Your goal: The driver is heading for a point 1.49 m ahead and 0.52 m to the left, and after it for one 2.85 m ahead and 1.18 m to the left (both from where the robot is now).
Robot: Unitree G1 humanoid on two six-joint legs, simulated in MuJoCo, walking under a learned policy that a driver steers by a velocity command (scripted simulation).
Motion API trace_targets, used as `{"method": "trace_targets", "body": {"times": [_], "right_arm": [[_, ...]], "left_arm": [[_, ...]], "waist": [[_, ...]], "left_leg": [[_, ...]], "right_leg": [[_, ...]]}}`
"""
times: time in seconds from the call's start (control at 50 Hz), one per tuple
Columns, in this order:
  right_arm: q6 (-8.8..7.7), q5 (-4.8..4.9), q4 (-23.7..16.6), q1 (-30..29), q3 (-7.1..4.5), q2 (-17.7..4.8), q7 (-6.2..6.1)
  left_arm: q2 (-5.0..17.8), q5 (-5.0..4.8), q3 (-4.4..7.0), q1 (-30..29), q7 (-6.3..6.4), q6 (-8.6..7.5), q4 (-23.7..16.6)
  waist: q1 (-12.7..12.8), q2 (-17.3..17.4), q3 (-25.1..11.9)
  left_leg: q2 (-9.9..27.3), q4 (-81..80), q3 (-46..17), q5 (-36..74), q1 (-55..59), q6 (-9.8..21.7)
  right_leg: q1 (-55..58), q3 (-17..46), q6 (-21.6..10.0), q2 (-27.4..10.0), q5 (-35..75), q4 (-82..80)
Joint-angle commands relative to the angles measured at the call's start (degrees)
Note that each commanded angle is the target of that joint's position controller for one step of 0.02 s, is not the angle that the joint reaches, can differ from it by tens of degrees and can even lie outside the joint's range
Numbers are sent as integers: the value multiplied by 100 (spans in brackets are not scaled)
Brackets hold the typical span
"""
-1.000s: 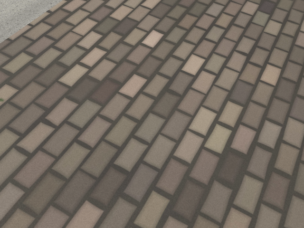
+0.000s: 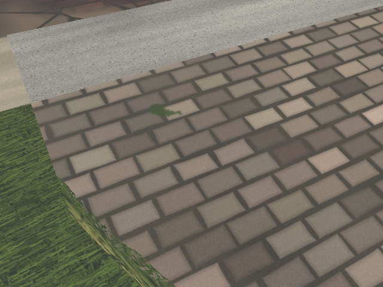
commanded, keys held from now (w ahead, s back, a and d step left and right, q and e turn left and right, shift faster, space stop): w+q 0.58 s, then w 0.42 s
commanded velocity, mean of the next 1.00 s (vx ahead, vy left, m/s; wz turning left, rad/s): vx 0.46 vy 0.00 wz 0.47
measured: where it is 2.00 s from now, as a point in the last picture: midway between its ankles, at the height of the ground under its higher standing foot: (93, 160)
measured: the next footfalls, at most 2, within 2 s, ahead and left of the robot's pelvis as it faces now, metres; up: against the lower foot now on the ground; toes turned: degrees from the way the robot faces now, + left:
right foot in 0.14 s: +0.15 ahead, -0.14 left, +0.00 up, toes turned +10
left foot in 0.62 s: +0.40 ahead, +0.19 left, +0.00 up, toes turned +24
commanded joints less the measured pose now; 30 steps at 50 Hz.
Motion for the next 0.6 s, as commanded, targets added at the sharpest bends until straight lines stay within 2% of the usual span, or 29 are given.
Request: {"method": "trace_targets", "body": {"times": [0.02,0.08,0.12,0.14,0.16,0.18,0.2,0.22,0.24,0.28,0.32,0.4,0.48,0.52,0.56,0.58,0.6], "right_arm": [[-81,47,-301,-56,-350,-1178,1],[-57,51,-277,-95,-319,-1100,39],[-36,52,-298,-204,-237,-836,38],[-54,22,-337,-263,-142,-517,32],[-81,25,-486,-181,-24,-104,23],[-145,161,-681,-112,-109,-521,-8],[-148,154,-546,-124,-207,-881,-7],[-129,93,-453,-234,-241,-942,15],[-128,49,-392,-242,-247,-866,30],[-127,60,-423,-437,-223,-669,103],[-122,53,-473,-553,-169,-470,143],[-132,32,-612,-940,-90,-311,207],[-186,31,-786,-1649,11,-134,381],[-192,65,-876,-1836,4,-173,462],[-175,50,-910,-1729,-88,-371,499],[-149,34,-864,-1431,-174,-540,497],[-128,42,-711,-739,-303,-759,474]], "left_arm": [[384,-56,50,-734,-65,-229,-581],[487,-117,93,-491,-80,-325,-558],[509,-93,145,88,-42,-379,-407],[680,-38,209,713,8,-394,-302],[1097,115,275,1293,59,-374,-235],[1313,149,345,1544,-18,-348,-98],[911,49,233,1208,-14,-333,-186],[626,15,150,1029,21,-307,-226],[502,49,98,868,50,-281,-257],[364,94,31,797,91,-275,-208],[378,98,27,897,96,-311,-114],[537,96,46,987,110,-275,73],[745,7,69,1188,137,-211,266],[854,-59,90,1301,133,-161,369],[1021,-90,129,1296,152,-93,405],[1125,-103,156,1304,179,-45,408],[1150,-118,150,1335,198,0,423]], "waist": [[-139,939,113],[20,947,74],[393,834,-53],[679,579,-352],[756,-630,-750],[637,-1392,-574],[566,-968,-42],[546,-764,274],[470,-577,283],[448,-562,390],[473,-546,343],[525,-375,394],[742,-266,608],[715,-269,653],[493,-404,397],[272,-527,120],[-142,-494,-308]], "left_leg": [[1246,-806,-1668,-1228,0,974],[1171,-588,-1991,-1317,-245,894],[829,-62,-1875,-1332,-710,644],[550,808,-1535,-1564,-1338,382],[-164,2633,-495,-2068,-2507,-25],[-60,3791,-217,-2212,-3513,-138],[321,4334,-213,-1745,-3796,-203],[440,4508,-87,-1271,-3826,-255],[540,4546,-1,-896,-3712,-286],[748,4486,120,-337,-3529,-329],[794,4447,275,43,-3538,-411],[841,3426,460,764,-3529,-542],[795,2070,960,1362,-2974,-401],[717,1658,1115,1207,-2777,-227],[402,1443,1393,736,-2216,34],[177,1427,1543,444,-1719,185],[-30,1222,1572,465,-688,391]], "right_leg": [[-97,-26,-26,138,-93,-588],[684,-23,-159,188,-89,-986],[1816,-105,-310,127,208,-1527],[2839,364,-519,-413,1,-1594],[3950,2023,-1025,-1549,-1428,-2142],[3824,3849,-1605,-2363,-2939,-2666],[3446,3511,-1591,-2274,-3165,-2740],[3190,2770,-1398,-1944,-2574,-2734],[3013,2192,-1254,-1712,-1897,-2762],[2655,1218,-1134,-1433,-588,-2908],[2566,632,-1184,-1331,242,-2981],[2626,-183,-1240,-1301,1340,-3055],[2621,-816,-1134,-1324,1598,-3102],[2897,-995,-1071,-1448,2117,-2991],[3206,-1248,-964,-1504,4050,-2407],[3319,-1362,-910,-1504,5126,-1811],[3111,-1432,-844,-1469,5639,-877]]}}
